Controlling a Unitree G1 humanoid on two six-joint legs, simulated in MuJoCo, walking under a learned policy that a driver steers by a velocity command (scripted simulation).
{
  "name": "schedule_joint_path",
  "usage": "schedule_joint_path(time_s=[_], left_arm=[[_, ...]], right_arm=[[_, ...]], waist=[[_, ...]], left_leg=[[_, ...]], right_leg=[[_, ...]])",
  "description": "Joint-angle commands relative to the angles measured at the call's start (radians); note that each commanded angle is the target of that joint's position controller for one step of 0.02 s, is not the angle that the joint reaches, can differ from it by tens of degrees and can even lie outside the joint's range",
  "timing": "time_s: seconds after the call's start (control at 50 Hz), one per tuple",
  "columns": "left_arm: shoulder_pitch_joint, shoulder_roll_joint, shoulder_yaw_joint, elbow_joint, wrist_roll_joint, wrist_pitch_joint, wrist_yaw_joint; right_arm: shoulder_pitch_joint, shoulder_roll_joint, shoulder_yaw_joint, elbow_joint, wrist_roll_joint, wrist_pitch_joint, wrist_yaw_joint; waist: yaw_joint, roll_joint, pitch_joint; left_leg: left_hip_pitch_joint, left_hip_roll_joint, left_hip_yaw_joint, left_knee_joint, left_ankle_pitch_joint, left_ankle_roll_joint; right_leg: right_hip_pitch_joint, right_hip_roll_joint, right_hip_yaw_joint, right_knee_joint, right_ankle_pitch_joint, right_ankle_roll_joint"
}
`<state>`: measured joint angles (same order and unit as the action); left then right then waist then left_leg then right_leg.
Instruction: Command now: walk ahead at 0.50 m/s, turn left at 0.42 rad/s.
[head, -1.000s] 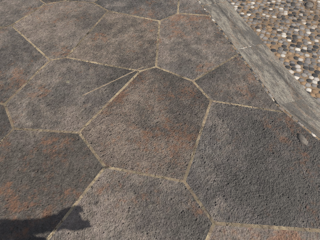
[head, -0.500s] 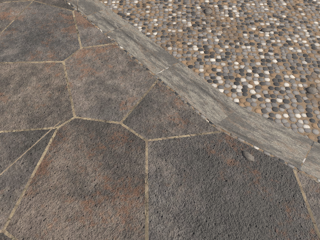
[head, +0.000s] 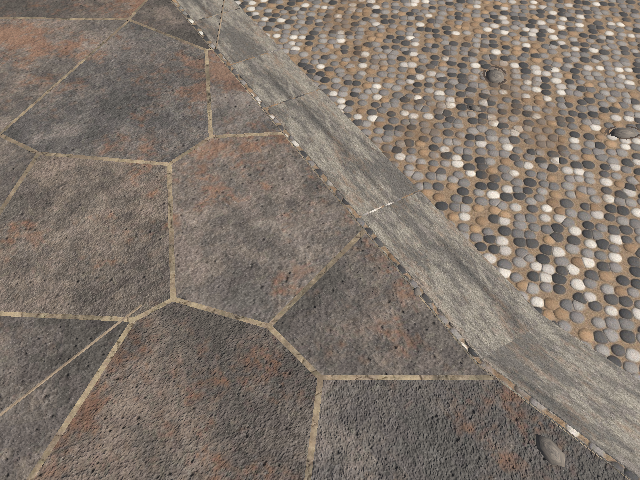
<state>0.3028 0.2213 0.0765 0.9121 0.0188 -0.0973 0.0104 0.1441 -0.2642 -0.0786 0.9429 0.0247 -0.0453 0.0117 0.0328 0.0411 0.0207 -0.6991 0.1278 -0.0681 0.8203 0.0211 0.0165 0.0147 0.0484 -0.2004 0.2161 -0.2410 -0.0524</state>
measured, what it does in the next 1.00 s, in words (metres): walks ahead, turning left: left foot, then right foot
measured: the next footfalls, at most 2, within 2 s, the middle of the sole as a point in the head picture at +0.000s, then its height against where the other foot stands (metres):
left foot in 0.20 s outside the picture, level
right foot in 0.68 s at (333, 426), level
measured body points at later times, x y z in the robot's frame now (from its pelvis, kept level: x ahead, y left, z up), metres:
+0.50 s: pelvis +0.29 +0.08 +0.00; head +0.32 +0.10 +0.45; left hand +0.42 +0.38 -0.09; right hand +0.42 -0.18 -0.11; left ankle +0.24 +0.13 -0.74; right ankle +0.50 -0.07 -0.68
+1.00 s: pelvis +0.57 +0.13 +0.00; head +0.60 +0.14 +0.45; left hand +0.46 +0.38 -0.12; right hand +0.85 -0.02 -0.10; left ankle +0.63 +0.34 -0.69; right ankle +0.58 +0.02 -0.74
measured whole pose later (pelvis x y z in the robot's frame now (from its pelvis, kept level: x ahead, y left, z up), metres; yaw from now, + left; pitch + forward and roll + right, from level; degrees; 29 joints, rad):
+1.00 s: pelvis +0.57 +0.13 +0.00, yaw +26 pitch +2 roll -2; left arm 0.35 0.26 0.06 0.89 -0.01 -0.09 -0.01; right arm 0.13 -0.27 -0.05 0.73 0.01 -0.07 0.01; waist 0.08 0.04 0.02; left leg -0.64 0.10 -0.05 0.75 -0.11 0.00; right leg -0.10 0.05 -0.03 0.25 -0.19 -0.04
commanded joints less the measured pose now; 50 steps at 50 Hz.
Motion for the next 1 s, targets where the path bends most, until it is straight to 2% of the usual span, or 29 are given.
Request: schedule_joint_path(time_s=[0.02, 0.08, 0.12, 0.16, 0.18, 0.2, 0.22, 0.24, 0.26, 0.28, 0.3, 0.32, 0.38, 0.42, 0.5, 0.6, 0.64, 0.66, 0.68, 0.7, 0.72, 0.74, 0.76, 0.78, 0.8, 0.82, 0.86, 0.92, 1.0], left_arm=[[-0.001, 0.158, 0.035, -0.04, -0.01, -0.008, 0.015], [0.033, 0.169, 0.041, -0.02, -0.023, 0.015, 0.018], [0.006, 0.194, 0.047, -0.028, -0.031, 0.03, 0.024], [-0.025, 0.227, 0.054, -0.04, -0.036, 0.046, 0.032], [-0.053, 0.235, 0.052, -0.048, -0.041, 0.051, 0.032], [-0.05, 0.225, 0.045, -0.062, -0.031, 0.043, 0.033], [0.051, 0.049, -0.003, -0.105, 0.005, 0.016, 0.013], [-0.037, 0.105, -0.004, -0.132, -0.042, -0.033, -0.003], [-0.135, 0.152, 0.007, -0.156, -0.078, -0.059, -0.013], [-0.153, 0.154, 0.006, -0.156, -0.068, -0.07, -0.009], [-0.156, 0.162, 0.014, -0.144, -0.037, -0.068, 0.0], [-0.137, 0.176, 0.024, -0.14, -0.022, -0.056, 0.003], [-0.136, 0.147, 0.022, -0.153, -0.009, -0.02, 0.007], [-0.212, 0.126, 0.014, -0.183, -0.003, -0.01, 0.01], [-0.351, 0.096, -0.002, -0.224, -0.014, -0.016, -0.004], [-0.399, 0.141, 0.004, -0.253, -0.026, -0.037, -0.029], [-0.343, 0.16, 0.01, -0.241, -0.023, -0.05, -0.036], [-0.257, 0.18, 0.021, -0.217, -0.017, -0.056, -0.033], [-0.123, 0.219, 0.034, -0.193, 0.0, -0.061, -0.029], [0.029, 0.3, 0.056, -0.17, 0.015, -0.057, -0.024], [0.105, 0.287, 0.061, -0.117, -0.014, -0.042, -0.035], [0.057, 0.203, 0.035, -0.135, -0.038, -0.037, -0.036], [-0.008, 0.167, 0.022, -0.148, -0.031, -0.027, -0.033], [-0.057, 0.152, 0.013, -0.15, -0.019, -0.019, -0.032], [-0.084, 0.134, 0.004, -0.151, -0.012, -0.02, -0.032], [-0.092, 0.128, 0.0, -0.148, -0.006, -0.02, -0.032], [-0.079, 0.139, 0.001, -0.132, -0.017, -0.024, -0.032], [-0.052, 0.192, 0.015, -0.114, -0.026, -0.02, -0.023], [0.005, 0.215, 0.018, -0.086, -0.039, -0.006, -0.019]], right_arm=[[-0.121, -0.023, 0.009, -0.09, -0.006, -0.012, 0.017], [-0.177, -0.025, 0.013, -0.136, -0.003, -0.012, 0.038], [-0.158, -0.047, 0.003, -0.157, 0.0, -0.01, 0.051], [-0.034, -0.101, -0.025, -0.147, 0.007, -0.004, 0.054], [0.112, -0.151, -0.052, -0.116, 0.009, -0.003, 0.047], [0.258, -0.23, -0.087, -0.087, 0.007, 0.007, 0.025], [0.246, -0.318, -0.098, -0.089, 0.01, 0.002, 0.017], [0.285, -0.265, -0.076, -0.111, -0.007, -0.01, 0.021], [0.251, -0.2, -0.061, -0.112, -0.014, -0.022, 0.019], [0.179, -0.156, -0.049, -0.128, -0.006, -0.031, 0.019], [0.102, -0.119, -0.038, -0.147, -0.004, -0.034, 0.019], [0.063, -0.097, -0.028, -0.167, -0.013, -0.036, 0.014], [0.071, -0.135, -0.033, -0.179, -0.01, -0.038, -0.003], [0.104, -0.168, -0.042, -0.178, -0.007, -0.036, -0.017], [0.161, -0.167, -0.042, -0.173, -0.001, -0.019, -0.028], [0.223, -0.148, -0.036, -0.156, 0.0, -0.005, -0.034], [0.224, -0.147, -0.035, -0.154, -0.008, -0.001, -0.038], [0.209, -0.136, -0.03, -0.161, -0.011, -0.002, -0.036], [0.19, -0.104, -0.016, -0.178, -0.018, -0.006, -0.03], [0.293, -0.054, 0.002, -0.189, -0.015, -0.015, -0.028], [0.366, -0.054, 0.011, -0.176, 0.008, -0.022, -0.026], [0.282, -0.148, -0.007, -0.183, 0.017, -0.027, -0.024], [0.172, -0.16, -0.009, -0.208, 0.012, -0.028, -0.022], [0.11, -0.147, -0.008, -0.228, -0.004, -0.031, -0.02], [0.096, -0.137, -0.012, -0.233, -0.016, -0.032, -0.019], [0.113, -0.117, -0.009, -0.232, -0.015, -0.031, -0.016], [0.128, -0.08, 0.0, -0.23, -0.013, -0.026, -0.013], [0.04, -0.053, 0.017, -0.262, -0.023, -0.028, -0.012], [-0.081, -0.044, 0.028, -0.287, -0.015, -0.036, 0.0]], waist=[[0.023, -0.075, 0.078], [0.032, -0.083, 0.091], [-0.005, -0.112, 0.058], [-0.088, -0.151, -0.031], [-0.173, -0.137, -0.109], [-0.233, -0.045, -0.194], [-0.098, 0.221, -0.26], [-0.15, 0.128, -0.385], [-0.168, 0.073, -0.253], [-0.124, -0.009, -0.166], [-0.079, -0.049, -0.107], [-0.043, -0.044, -0.093], [-0.013, -0.032, -0.055], [-0.033, -0.018, -0.029], [-0.096, 0.034, -0.017], [-0.113, 0.061, -0.025], [-0.081, 0.09, -0.032], [-0.034, 0.092, -0.071], [0.031, 0.066, -0.183], [0.036, -0.118, -0.345], [0.031, -0.364, -0.396], [0.053, -0.224, -0.245], [0.055, -0.139, -0.13], [0.032, -0.087, -0.044], [0.004, -0.091, -0.021], [-0.017, -0.111, -0.019], [-0.031, -0.133, -0.028], [-0.014, -0.113, -0.021], [0.03, -0.113, -0.005]], left_leg=[[-0.006, -0.008, 0.056, -0.114, 0.071, 0.012], [-0.049, -0.028, 0.099, -0.17, -0.017, 0.041], [0.029, -0.074, 0.15, -0.184, -0.11, 0.074], [0.216, -0.15, 0.202, -0.167, -0.209, 0.118], [0.427, -0.19, 0.203, -0.23, -0.165, 0.153], [0.711, -0.121, 0.038, -0.283, -0.17, 0.202], [1.031, 0.134, -0.518, -0.355, -0.267, 0.392], [1.128, 0.203, -0.791, -0.521, -0.387, 0.441], [1.056, 0.18, -0.647, -0.543, -0.328, 0.379], [0.908, 0.137, -0.513, -0.535, -0.236, 0.338], [0.752, 0.096, -0.411, -0.542, -0.124, 0.311], [0.653, 0.069, -0.351, -0.562, -0.04, 0.304], [0.516, 0.037, -0.264, -0.6, 0.086, 0.297], [0.469, 0.003, -0.211, -0.608, 0.112, 0.276], [0.431, -0.061, -0.166, -0.58, 0.009, 0.206], [0.587, 0.006, -0.284, -0.47, -0.06, 0.186], [0.634, 0.03, -0.31, -0.411, 0.035, 0.174], [0.635, -0.004, -0.291, -0.333, 0.159, 0.155], [0.566, -0.051, -0.246, -0.149, 0.178, 0.125], [0.285, -0.169, -0.145, 0.183, -0.073, 0.056], [0.042, -0.229, -0.095, 0.423, -0.591, 0.017], [-0.069, -0.169, -0.137, 0.502, -0.56, 0.022], [-0.085, -0.129, -0.102, 0.508, -0.477, 0.024], [-0.07, -0.096, -0.071, 0.45, -0.418, 0.025], [-0.03, -0.059, -0.062, 0.379, -0.372, 0.026], [0.02, -0.041, -0.049, 0.337, -0.353, 0.024], [0.048, -0.024, -0.019, 0.25, -0.341, 0.012], [0.045, -0.01, 0.013, 0.06, -0.216, -0.01], [0.128, -0.048, 0.053, -0.175, -0.014, -0.021]], right_leg=[[-0.042, -0.292, 0.035, -0.107, 0.339, -0.102], [0.084, -0.332, 0.005, -0.039, 0.459, -0.095], [0.119, -0.343, -0.022, 0.054, 0.732, -0.075], [0.118, -0.336, -0.038, 0.259, 1.025, -0.05], [0.049, -0.304, -0.053, 0.455, 1.01, -0.02], [-0.165, -0.256, -0.054, 0.748, 0.725, 0.03], [-0.621, -0.039, 0.043, 1.111, -0.281, 0.097], [-0.762, 0.008, 0.282, 1.234, -0.367, 0.075], [-0.855, -0.054, 0.306, 1.211, -0.276, 0.042], [-0.826, -0.104, 0.302, 1.119, -0.183, 0.025], [-0.75, -0.136, 0.295, 1.029, -0.137, 0.031], [-0.67, -0.157, 0.3, 0.98, -0.106, 0.039], [-0.612, -0.163, 0.27, 0.829, -0.059, 0.084], [-0.619, -0.143, 0.248, 0.682, 0.059, 0.111], [-0.531, -0.071, 0.228, 0.382, 0.319, 0.115], [-0.523, -0.055, 0.26, 0.256, 0.288, 0.081], [-0.466, -0.053, 0.244, 0.237, 0.221, 0.044], [-0.346, -0.038, 0.222, 0.2, 0.224, 0.012], [-0.124, -0.12, 0.29, 0.244, 0.245, -0.047], [0.25, -0.325, 0.603, 0.256, 0.189, -0.185], [0.378, -0.463, 0.964, 0.122, -0.052, -0.287], [0.282, -0.432, 0.93, 0.081, -0.244, -0.242], [0.148, -0.388, 0.785, 0.065, -0.23, -0.199], [0.009, -0.345, 0.682, 0.033, -0.124, -0.184], [-0.069, -0.313, 0.614, 0.013, -0.028, -0.172], [-0.12, -0.286, 0.564, -0.007, 0.039, -0.165], [-0.155, -0.27, 0.493, -0.038, 0.137, -0.177], [-0.166, -0.264, 0.404, -0.073, 0.241, -0.184], [-0.168, -0.228, 0.305, -0.073, 0.267, -0.148]])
